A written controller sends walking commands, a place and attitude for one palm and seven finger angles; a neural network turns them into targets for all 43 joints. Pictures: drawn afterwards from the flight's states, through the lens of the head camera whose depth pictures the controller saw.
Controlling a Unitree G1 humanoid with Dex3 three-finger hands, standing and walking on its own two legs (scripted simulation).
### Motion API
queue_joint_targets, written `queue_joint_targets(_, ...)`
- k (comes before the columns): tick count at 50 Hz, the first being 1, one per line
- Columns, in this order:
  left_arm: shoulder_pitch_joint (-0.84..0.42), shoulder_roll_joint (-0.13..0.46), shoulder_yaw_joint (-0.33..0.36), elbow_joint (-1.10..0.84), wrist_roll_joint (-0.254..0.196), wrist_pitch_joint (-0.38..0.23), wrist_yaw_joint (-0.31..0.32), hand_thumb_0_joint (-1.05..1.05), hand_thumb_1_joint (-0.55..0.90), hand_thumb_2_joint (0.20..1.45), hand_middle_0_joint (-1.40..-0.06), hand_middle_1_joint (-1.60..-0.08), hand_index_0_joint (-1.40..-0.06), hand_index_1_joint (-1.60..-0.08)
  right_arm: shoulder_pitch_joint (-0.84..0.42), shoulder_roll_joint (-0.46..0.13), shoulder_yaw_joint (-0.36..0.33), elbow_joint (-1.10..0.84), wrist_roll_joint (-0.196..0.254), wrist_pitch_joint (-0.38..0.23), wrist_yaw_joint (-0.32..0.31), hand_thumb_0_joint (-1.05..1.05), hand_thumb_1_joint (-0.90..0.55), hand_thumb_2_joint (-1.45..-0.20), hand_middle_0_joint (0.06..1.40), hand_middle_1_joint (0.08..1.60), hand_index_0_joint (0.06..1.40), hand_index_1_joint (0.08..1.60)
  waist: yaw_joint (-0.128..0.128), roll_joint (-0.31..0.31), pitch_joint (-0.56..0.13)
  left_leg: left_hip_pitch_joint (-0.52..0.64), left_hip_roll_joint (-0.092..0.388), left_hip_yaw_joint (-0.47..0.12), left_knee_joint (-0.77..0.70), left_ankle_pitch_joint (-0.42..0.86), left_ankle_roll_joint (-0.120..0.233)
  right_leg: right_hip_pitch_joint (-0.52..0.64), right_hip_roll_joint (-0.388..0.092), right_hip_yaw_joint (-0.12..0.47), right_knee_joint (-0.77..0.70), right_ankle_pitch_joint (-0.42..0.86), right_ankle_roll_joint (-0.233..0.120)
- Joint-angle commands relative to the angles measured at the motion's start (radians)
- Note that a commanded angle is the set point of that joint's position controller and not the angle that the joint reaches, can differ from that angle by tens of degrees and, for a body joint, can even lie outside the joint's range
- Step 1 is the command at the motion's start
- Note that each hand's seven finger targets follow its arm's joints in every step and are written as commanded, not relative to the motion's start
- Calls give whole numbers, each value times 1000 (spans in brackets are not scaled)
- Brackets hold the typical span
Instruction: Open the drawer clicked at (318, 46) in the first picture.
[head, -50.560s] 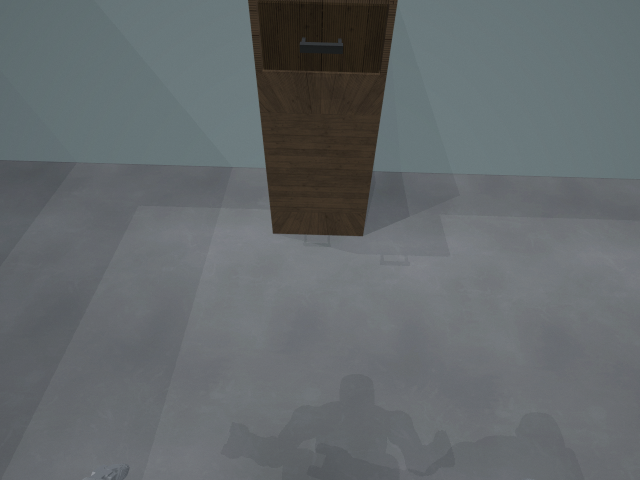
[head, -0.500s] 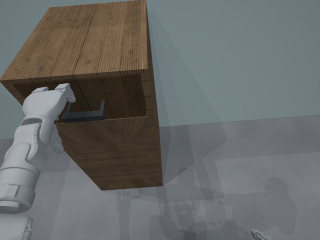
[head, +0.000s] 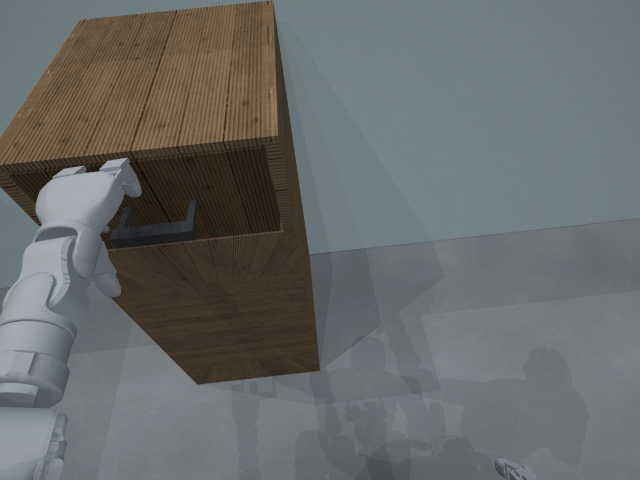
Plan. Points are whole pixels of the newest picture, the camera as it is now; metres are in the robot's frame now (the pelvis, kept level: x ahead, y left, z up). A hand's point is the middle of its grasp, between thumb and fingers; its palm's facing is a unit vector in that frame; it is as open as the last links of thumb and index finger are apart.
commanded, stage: move the hooked fingers above the handle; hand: left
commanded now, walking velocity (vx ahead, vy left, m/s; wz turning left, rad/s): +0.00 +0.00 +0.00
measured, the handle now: (157, 222) +0.45 +0.27 +0.04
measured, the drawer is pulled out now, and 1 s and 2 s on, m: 0.00 0.00 0.00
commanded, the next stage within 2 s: none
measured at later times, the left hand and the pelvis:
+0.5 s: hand (119, 219) +0.41 +0.28 +0.11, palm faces +0.03 -0.01 -1.00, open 13.7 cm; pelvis +0.00 +0.01 +0.00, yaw -1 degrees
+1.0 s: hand (136, 214) +0.41 +0.26 +0.11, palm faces +0.05 -0.03 -1.00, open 13.7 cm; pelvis +0.00 +0.01 +0.00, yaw +0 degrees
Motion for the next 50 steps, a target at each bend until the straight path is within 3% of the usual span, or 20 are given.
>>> queue_joint_targets(1, -414, 222, 14, -244, -16, -56, -15, 0, -500, 300, -300, -1200, -300, -1200, -19, -145, -64, -127, -3, -49, -14, 0, -900, -900, 200, 300, 200, 300, -25, -48, -313, 36, -2, 35, -10, 331, 36, 229, -16, -24, -18, 272, -21)
queue_joint_targets(2, -450, 176, -27, -274, -25, -76, -26, 0, -500, 300, -300, -1200, -300, -1200, -11, -142, -69, -123, -5, -54, -14, 0, -900, -900, 200, 300, 200, 300, -41, -50, -312, 55, -1, 32, -3, 326, 37, 206, -15, -24, -24, 252, -21)
queue_joint_targets(6, -528, 178, -29, -358, -37, -143, -12, 0, -500, 300, -300, -1200, -300, -1200, 15, -135, -81, -99, -14, -66, -14, 0, -900, -900, 200, 300, 200, 300, -43, 26, -340, 126, -3, 4, 22, 375, 27, 130, -7, -30, -10, 223, -33)
queue_joint_targets(8, -553, 211, 12, -353, -35, -152, 17, 0, -500, 300, -300, -1200, -300, -1200, 30, -137, -83, -82, -14, -66, -11, 0, -900, -900, 200, 300, 200, 300, -35, 8, -350, 118, 0, -9, 23, 398, 16, 128, -4, -38, 0, 221, -37)
queue_joint_targets(9, -529, 240, 47, -325, -29, -149, 37, 0, -500, 300, -300, -1200, -300, -1200, 30, -139, -83, -78, -14, -65, -7, 0, -900, -900, 200, 300, 200, 300, -19, 18, -346, 102, -1, -13, 20, 413, 9, 139, -3, -41, 9, 228, -42)
queue_joint_targets(12, -460, 350, 182, -262, -17, -109, 100, 0, -500, 300, -300, -1200, -300, -1200, 11, -140, -73, -73, -18, -57, 1, 0, -900, -900, 200, 300, 200, 300, 37, -6, -352, 38, -2, -7, 1, 452, -4, 220, -5, -43, 24, 277, -48)
queue_joint_targets(15, -409, 318, 158, -184, -5, -32, 131, 0, -500, 300, -300, -1200, -300, -1200, -18, -129, -60, -81, -15, -53, 13, 0, -900, -900, 200, 300, 200, 300, 46, -47, -303, -7, 6, 11, -20, 446, -9, 247, -8, -47, 21, 302, -43)
queue_joint_targets(16, -356, 339, 173, -168, 0, -3, 130, 0, -500, 300, -300, -1200, -300, -1200, -27, -134, -57, -89, -14, -49, 16, 0, -900, -900, 200, 300, 200, 300, 61, -36, -314, -18, 7, 18, -26, 452, -12, 275, -9, -43, 22, 315, -43)
queue_joint_targets(18, -330, 354, 177, -190, 12, 28, 122, 0, -500, 300, -300, -1200, -300, -1200, -42, -134, -51, -104, -13, -37, 18, 0, -900, -900, 200, 300, 200, 300, 69, -52, -344, -21, 7, 24, -36, 469, -12, 325, -13, -35, 21, 345, -40)
queue_joint_targets(23, -263, 336, 161, -236, -6, 67, 78, 0, -500, 300, -300, -1200, -300, -1200, -56, -139, -53, -126, -11, -32, 13, 0, -900, -900, 200, 300, 200, 300, 57, -85, -359, 17, 13, 33, -52, 440, 3, 350, -14, -28, -2, 339, -29)
queue_joint_targets(25, -275, 310, 126, -230, -9, 63, 44, 0, -500, 300, -300, -1200, -300, -1200, -56, -146, -52, -128, -7, -33, 4, 0, -900, -900, 200, 300, 200, 300, 32, -108, -309, 14, 15, 35, -56, 397, 13, 315, -12, -32, -18, 313, -25)
queue_joint_targets(30, -408, 187, -12, -340, -22, -24, -31, 0, -500, 300, -300, -1200, -300, -1200, -34, -146, -62, -129, -7, -56, -10, 0, -900, -900, 200, 300, 200, 300, -28, -43, -299, 106, 9, 16, -20, 384, 27, 194, -9, -38, -30, 252, -25)
queue_joint_targets(32, -494, 107, -94, -393, -36, -66, -43, 0, -500, 300, -300, -1200, -300, -1200, -20, -135, -68, -119, -13, -67, -12, 0, -900, -900, 200, 300, 200, 300, -55, -16, -292, 151, 8, 2, -3, 385, 24, 133, -7, -41, -33, 214, -27)
queue_joint_targets(34, -540, 143, -67, -407, -32, -103, -29, 0, -500, 300, -300, -1200, -300, -1200, -4, -134, -73, -99, -19, -73, -14, 0, -900, -900, 200, 300, 200, 300, -50, 38, -303, 177, 6, -16, 10, 406, 10, 94, -1, -43, -23, 195, -35)
queue_joint_targets(37, -558, 211, 5, -365, -26, -123, 13, 0, -500, 300, -300, -1200, -300, -1200, 15, -139, -74, -76, -19, -69, -13, 0, -900, -900, 200, 300, 200, 300, -28, 29, -323, 144, 0, -18, 13, 421, -3, 122, -2, -46, -11, 210, -44)
queue_joint_targets(41, -492, 301, 136, -252, -17, -86, 90, 0, -500, 300, -300, -1200, -300, -1200, 0, -131, -64, -70, -20, -63, 1, 0, -900, -900, 200, 300, 200, 300, 26, -15, -340, 63, 0, -10, 3, 466, -15, 202, -4, -51, 20, 276, -48)
queue_joint_targets(42, -460, 366, 193, -211, -11, -66, 105, 0, -500, 300, -300, -1200, -300, -1200, -5, -136, -60, -65, -21, -56, 2, 0, -900, -900, 200, 300, 200, 300, 47, -22, -346, 30, -3, -5, -4, 470, -17, 246, -5, -45, 21, 296, -48)
queue_joint_targets(45, -353, 311, 148, -194, -3, 3, 109, 0, -500, 300, -300, -1200, -300, -1200, -35, -127, -50, -94, -20, -46, 16, 0, -900, -900, 200, 300, 200, 300, 62, -42, -347, 2, 4, 16, -18, 520, -17, 309, -13, -43, 25, 385, -41)
queue_joint_targets(47, -324, 348, 176, -181, -3, 32, 106, 0, -500, 300, -300, -1200, -300, -1200, -47, -134, -47, -95, -15, -32, 15, 0, -900, -900, 200, 300, 200, 300, 67, -96, -340, -18, 6, 27, -32, 498, -10, 347, -13, -33, 12, 393, -37)
queue_joint_targets(50, -355, 338, 141, -209, 3, 51, 83, 0, -500, 300, -300, -1200, -300, -1200, -57, -141, -46, -110, -10, -28, 7, 0, -900, -900, 200, 300, 200, 300, 45, -97, -332, -11, 8, 34, -48, 435, 1, 340, -15, -31, 0, 359, -30)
